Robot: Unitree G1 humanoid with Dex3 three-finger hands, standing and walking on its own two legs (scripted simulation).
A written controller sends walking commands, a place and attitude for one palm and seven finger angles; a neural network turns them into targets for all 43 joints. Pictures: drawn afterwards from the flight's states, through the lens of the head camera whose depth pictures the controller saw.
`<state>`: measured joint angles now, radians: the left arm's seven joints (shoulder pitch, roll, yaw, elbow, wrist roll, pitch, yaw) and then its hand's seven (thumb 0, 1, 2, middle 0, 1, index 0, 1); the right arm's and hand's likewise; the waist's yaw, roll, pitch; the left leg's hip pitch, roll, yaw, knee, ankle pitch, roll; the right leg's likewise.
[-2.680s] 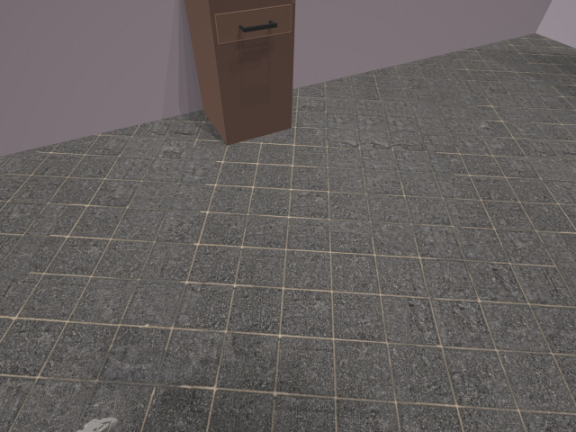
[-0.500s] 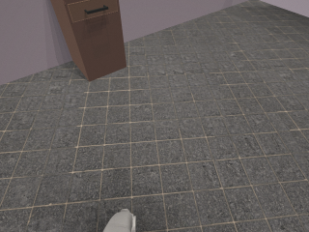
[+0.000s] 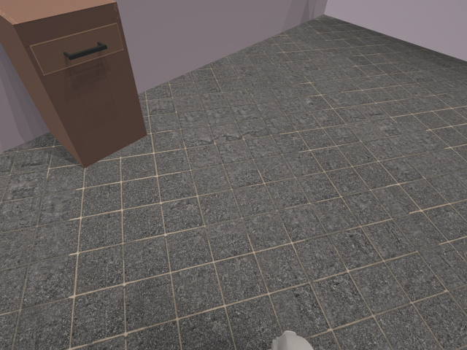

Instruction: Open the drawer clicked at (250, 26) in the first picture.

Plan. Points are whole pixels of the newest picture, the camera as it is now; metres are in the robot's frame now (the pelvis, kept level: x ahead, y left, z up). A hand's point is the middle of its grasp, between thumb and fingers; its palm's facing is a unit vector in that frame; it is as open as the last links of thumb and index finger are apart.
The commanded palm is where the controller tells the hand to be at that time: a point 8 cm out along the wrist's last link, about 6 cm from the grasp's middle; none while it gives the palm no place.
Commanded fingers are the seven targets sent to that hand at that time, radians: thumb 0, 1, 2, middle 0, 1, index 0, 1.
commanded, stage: walk to a spot facing it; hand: left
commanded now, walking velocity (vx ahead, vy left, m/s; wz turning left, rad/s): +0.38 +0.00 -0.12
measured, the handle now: (85, 50) +1.31 +0.72 -0.13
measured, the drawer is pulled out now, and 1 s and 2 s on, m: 0.00 0.00 0.00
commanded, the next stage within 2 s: turn to face it in 1.78 s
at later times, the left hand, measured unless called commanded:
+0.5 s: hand (163, 299) +0.26 +0.16 -0.18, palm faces +0.04 -0.98 -0.21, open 7.2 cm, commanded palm none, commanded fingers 0.00 0.90 0.90 -0.20 -0.30 -0.20 -0.30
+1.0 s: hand (177, 190) +0.56 +0.18 -0.17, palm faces -0.06 -0.98 -0.17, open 7.4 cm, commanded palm none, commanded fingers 0.00 0.90 0.90 -0.20 -0.30 -0.20 -0.30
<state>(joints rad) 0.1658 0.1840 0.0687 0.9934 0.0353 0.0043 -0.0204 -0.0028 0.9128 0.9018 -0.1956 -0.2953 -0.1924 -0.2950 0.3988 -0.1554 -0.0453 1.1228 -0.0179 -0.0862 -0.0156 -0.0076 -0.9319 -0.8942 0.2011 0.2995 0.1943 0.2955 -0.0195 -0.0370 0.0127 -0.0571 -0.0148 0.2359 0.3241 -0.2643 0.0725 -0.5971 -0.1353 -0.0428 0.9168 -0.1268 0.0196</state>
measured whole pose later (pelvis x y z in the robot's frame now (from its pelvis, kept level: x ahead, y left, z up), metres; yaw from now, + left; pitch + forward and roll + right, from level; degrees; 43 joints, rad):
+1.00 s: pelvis +0.47 +0.00 +0.00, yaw -4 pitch -1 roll +0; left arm 0.15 0.18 0.06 1.03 0.03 0.00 -0.02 0.00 0.91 0.90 -0.20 -0.30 -0.19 -0.30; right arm 0.42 -0.10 -0.03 1.15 -0.02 -0.07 -0.01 0.00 -0.92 -0.89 0.20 0.30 0.20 0.30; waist -0.03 -0.02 0.06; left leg 0.04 0.05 0.25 0.31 -0.33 -0.01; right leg -0.57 -0.13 -0.10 0.79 -0.16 0.02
